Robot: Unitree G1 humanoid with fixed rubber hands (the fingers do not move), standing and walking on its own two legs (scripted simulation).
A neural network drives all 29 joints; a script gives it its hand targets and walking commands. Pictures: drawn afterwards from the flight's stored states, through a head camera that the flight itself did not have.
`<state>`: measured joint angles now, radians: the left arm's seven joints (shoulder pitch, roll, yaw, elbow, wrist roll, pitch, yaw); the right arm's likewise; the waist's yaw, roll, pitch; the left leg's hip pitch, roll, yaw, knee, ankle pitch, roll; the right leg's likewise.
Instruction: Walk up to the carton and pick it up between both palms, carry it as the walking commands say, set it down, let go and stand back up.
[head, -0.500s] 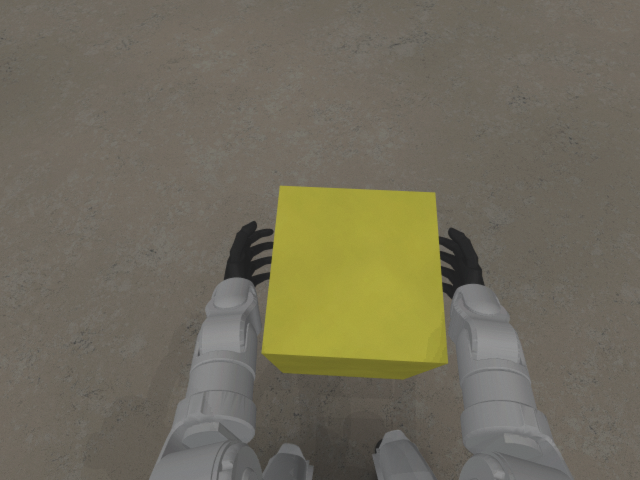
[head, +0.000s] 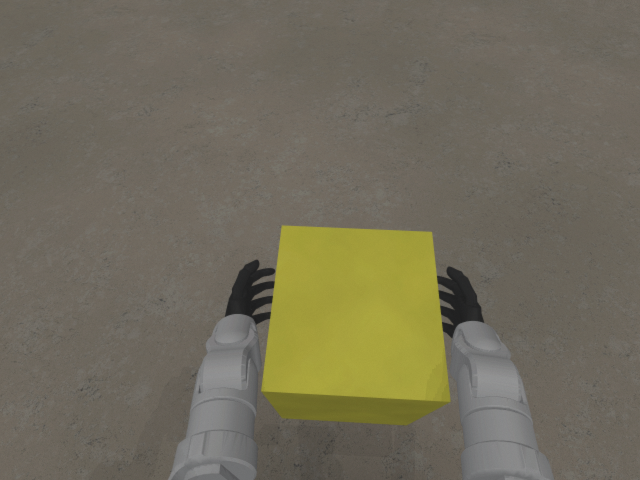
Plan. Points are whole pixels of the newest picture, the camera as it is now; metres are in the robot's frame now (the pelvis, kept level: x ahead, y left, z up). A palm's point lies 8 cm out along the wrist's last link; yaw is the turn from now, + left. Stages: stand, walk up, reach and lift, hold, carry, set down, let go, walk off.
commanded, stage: reach and lift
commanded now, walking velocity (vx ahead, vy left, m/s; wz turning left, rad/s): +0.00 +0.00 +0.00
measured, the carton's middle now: (349, 334) +0.34 -0.02 -0.09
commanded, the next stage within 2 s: hold in 1.86 s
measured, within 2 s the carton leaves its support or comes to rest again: neither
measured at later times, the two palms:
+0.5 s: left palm (223, 311) +0.32 +0.12 +0.06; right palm (484, 318) +0.30 -0.16 +0.05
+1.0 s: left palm (202, 317) +0.31 +0.14 +0.08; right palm (475, 313) +0.30 -0.15 +0.07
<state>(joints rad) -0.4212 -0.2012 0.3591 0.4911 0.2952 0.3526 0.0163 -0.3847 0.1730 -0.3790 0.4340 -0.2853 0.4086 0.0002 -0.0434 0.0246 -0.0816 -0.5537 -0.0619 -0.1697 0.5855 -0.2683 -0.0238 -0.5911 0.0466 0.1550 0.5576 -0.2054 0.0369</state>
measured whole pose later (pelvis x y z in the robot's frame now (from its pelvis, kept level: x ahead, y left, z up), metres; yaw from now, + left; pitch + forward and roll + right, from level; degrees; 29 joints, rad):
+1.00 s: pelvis +0.00 +0.00 +0.02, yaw +0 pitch -7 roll +0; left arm -0.37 -0.18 0.30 0.33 0.31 0.72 -0.01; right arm -0.36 0.17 -0.28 0.32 -0.30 0.76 -0.01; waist -0.01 0.01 0.01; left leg -0.04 -0.04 -0.16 0.40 -0.23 -0.01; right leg -0.08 0.03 0.15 0.37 -0.17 0.03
